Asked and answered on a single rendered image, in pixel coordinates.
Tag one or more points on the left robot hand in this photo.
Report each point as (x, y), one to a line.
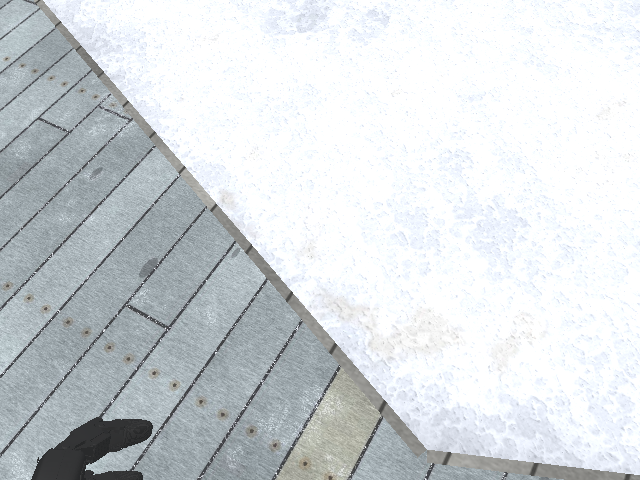
(87, 444)

